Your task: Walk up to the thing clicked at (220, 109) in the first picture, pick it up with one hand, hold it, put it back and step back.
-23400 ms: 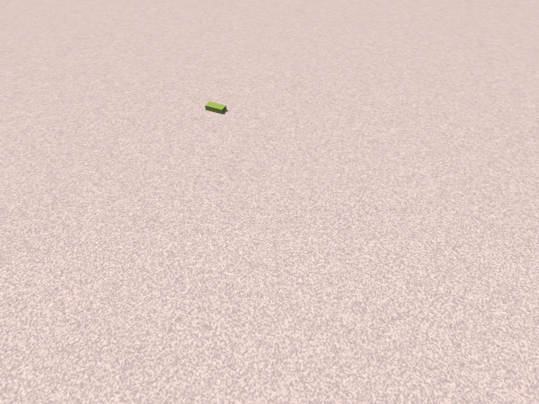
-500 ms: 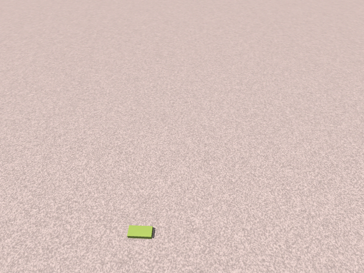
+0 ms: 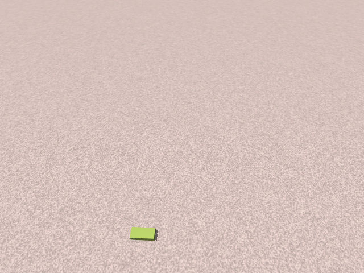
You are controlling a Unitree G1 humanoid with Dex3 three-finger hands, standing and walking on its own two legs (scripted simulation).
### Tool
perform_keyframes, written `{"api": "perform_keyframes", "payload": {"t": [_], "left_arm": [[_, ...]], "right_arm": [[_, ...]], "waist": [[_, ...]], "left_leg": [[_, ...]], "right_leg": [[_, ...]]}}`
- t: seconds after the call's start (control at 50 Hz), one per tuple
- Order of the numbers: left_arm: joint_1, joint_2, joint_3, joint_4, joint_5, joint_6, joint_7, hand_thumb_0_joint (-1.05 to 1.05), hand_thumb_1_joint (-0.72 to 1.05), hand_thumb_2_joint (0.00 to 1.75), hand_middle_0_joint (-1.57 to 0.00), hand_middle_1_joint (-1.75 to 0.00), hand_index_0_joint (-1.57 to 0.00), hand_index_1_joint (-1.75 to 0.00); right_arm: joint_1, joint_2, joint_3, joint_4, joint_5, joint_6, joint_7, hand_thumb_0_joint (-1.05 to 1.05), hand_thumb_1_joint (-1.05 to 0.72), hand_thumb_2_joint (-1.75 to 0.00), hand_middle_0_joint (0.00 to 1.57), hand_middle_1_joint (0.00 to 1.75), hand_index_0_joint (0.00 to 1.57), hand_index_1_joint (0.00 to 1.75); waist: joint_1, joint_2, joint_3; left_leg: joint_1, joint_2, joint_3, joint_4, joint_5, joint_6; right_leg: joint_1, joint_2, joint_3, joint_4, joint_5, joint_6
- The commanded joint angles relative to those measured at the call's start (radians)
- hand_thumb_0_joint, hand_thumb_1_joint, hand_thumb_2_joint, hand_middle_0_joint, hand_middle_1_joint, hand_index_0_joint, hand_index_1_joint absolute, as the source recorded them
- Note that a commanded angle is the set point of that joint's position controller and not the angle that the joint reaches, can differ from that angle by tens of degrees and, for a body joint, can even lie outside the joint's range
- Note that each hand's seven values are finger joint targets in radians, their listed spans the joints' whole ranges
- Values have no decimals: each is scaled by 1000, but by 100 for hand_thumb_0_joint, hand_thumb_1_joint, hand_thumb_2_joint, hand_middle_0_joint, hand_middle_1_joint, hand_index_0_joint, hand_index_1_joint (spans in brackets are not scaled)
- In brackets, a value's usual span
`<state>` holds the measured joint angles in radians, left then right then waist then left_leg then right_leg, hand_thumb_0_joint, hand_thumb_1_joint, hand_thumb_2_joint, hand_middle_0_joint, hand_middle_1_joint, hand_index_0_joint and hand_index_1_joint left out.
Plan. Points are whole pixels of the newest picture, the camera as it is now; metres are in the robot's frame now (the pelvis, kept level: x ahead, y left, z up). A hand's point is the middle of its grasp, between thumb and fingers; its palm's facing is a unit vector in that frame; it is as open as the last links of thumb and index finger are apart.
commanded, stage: stand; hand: left
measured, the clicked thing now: (143, 233) +0.47 +0.24 -0.77
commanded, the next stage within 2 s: none
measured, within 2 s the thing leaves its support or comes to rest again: neither
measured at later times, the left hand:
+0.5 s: hand out of the picture +0.09 +0.25 -0.15, palm faces -0.02 -0.94 -0.35, open 7.4 cm
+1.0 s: hand out of the picture +0.10 +0.25 -0.16, palm faces -0.03 -0.94 -0.35, open 7.4 cm
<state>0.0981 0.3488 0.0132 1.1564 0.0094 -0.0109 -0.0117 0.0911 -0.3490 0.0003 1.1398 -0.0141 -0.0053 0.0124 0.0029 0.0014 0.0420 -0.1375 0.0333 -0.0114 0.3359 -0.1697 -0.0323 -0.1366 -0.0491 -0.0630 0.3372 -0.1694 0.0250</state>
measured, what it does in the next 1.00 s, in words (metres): stands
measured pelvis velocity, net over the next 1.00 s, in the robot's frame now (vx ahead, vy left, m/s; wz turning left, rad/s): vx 0.02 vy -0.01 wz -0.01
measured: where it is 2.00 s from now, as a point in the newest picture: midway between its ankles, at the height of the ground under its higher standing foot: outside the picture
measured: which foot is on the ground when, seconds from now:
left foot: down 0.00-1.00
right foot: down 0.00-1.00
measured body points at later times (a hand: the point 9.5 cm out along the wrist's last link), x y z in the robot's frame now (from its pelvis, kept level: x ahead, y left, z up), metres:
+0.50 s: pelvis +0.01 -0.01 +0.00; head +0.02 -0.01 +0.45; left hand +0.09 +0.30 -0.13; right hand +0.09 -0.31 -0.13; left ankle +0.01 +0.14 -0.75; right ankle +0.01 -0.13 -0.75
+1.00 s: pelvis +0.02 -0.01 +0.00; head +0.03 -0.01 +0.45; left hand +0.10 +0.29 -0.13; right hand +0.09 -0.31 -0.14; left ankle +0.01 +0.14 -0.75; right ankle +0.01 -0.13 -0.75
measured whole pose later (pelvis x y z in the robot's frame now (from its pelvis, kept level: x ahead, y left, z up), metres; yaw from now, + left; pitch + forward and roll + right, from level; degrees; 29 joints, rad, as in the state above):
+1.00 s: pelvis +0.02 -0.01 +0.00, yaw -1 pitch -1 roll +0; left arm 0.10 0.35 0.01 1.14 0.01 -0.01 -0.01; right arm 0.10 -0.35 0.00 1.13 -0.01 0.00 0.01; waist 0.00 0.01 0.04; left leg -0.10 0.05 0.00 0.31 -0.19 -0.04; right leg -0.12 -0.03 -0.06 0.33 -0.19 0.01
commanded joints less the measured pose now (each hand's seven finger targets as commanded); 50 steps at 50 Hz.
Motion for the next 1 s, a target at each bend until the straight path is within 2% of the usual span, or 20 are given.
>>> {"api": "perform_keyframes", "payload": {"t": [0.0, 0.04, 0.12, 0.2, 0.24, 0.32, 0.36, 0.52, 0.58, 0.64, 0.7, 0.84, 0.98], "left_arm": [[-40, 221, 33, -63, -1, -23, 13, 0, 90, 90, -20, -30, -20, -30], [-46, 219, 32, -64, 0, -21, 13, 0, 90, 90, -20, -30, -20, -30], [-39, 224, 31, -67, 0, -24, 13, 0, 90, 90, -20, -30, -20, -30], [-46, 215, 28, -70, -3, -22, 14, 0, 90, 90, -20, -30, -20, -30], [-47, 229, 33, -70, -1, -22, 15, 0, 90, 90, -20, -30, -20, -30], [-41, 221, 30, -71, -1, -24, 15, 0, 90, 90, -20, -30, -20, -30], [-42, 224, 31, -71, -3, -22, 16, 0, 90, 90, -20, -30, -20, -30], [-43, 225, 32, -71, -3, -20, 15, 0, 90, 90, -20, -30, -20, -30], [-36, 225, 32, -73, -1, -19, 16, 0, 90, 90, -20, -30, -20, -30], [-39, 221, 32, -74, -1, -20, 15, 0, 90, 90, -20, -30, -20, -30], [-40, 221, 33, -78, -2, -21, 16, 0, 90, 90, -20, -30, -20, -30], [-38, 218, 30, -75, -2, -20, 18, 0, 90, 90, -20, -30, -20, -30], [-32, 219, 32, -76, -1, -20, 18, 0, 90, 90, -20, -30, -20, -30]], "right_arm": [[-34, -213, -33, -54, 5, -26, -14, 0, -90, -90, 20, 30, 20, 30], [-35, -217, -34, -54, 2, -26, -14, 0, -90, -90, 20, 30, 20, 30], [-35, -218, -34, -55, 4, -25, -15, 0, -90, -90, 20, 30, 20, 30], [-37, -221, -32, -53, 4, -24, -15, 0, -90, -90, 20, 30, 20, 30], [-32, -215, -34, -55, 4, -24, -15, 0, -90, -90, 20, 30, 20, 30], [-32, -223, -34, -55, 6, -25, -15, 0, -90, -90, 20, 30, 20, 30], [-31, -219, -34, -55, 4, -23, -15, 0, -90, -90, 20, 30, 20, 30], [-26, -215, -30, -56, 5, -20, -16, 0, -90, -90, 20, 30, 20, 30], [-33, -215, -32, -57, 5, -19, -16, 0, -90, -90, 20, 30, 20, 30], [-23, -218, -31, -58, 4, -20, -17, 0, -90, -90, 20, 30, 20, 30], [-23, -220, -31, -58, 2, -25, -18, 0, -90, -90, 20, 30, 20, 30], [-29, -220, -33, -60, 4, -19, -18, 0, -90, -90, 20, 30, 20, 30], [-23, -215, -29, -63, 5, -22, -20, 0, -90, -90, 20, 30, 20, 30]], "waist": [[-3, 7, -75], [-2, 8, -71], [-1, -1, -90], [0, 22, -70], [-1, -13, -98], [-1, 0, -101], [-3, -6, -88], [-6, 9, -57], [2, 3, -61], [-4, 9, -73], [-1, 13, -91], [-2, -3, -87], [-3, 3, -86]], "left_leg": [[-8, 98, -73, -62, 109, 37], [-24, 101, -77, -68, 93, 37], [9, 102, -70, -49, 147, 38], [-11, 99, -67, -59, 121, 36], [2, 105, -72, -57, 151, 36], [23, 103, -62, -41, 191, 40], [18, 100, -62, -54, 160, 35], [12, 99, -57, -60, 105, 33], [13, 102, -64, -65, 100, 34], [8, 100, -57, -60, 115, 36], [25, 109, -58, -53, 185, 35], [33, 104, -55, -48, 154, 38], [44, 108, -51, -51, 195, 37]], "right_leg": [[37, -96, 90, -59, 61, -30], [46, -97, 88, -56, 51, -30], [50, -102, 93, -56, 107, -32], [45, -99, 95, -62, 87, -30], [73, -101, 88, -47, 108, -35], [75, -103, 90, -50, 168, -35], [57, -97, 85, -56, 130, -34], [31, -96, 97, -71, 80, -34], [32, -95, 95, -66, 66, -35], [47, -96, 97, -65, 99, -36], [65, -100, 97, -50, 159, -37], [54, -96, 90, -62, 143, -37], [61, -99, 92, -49, 184, -39]]}}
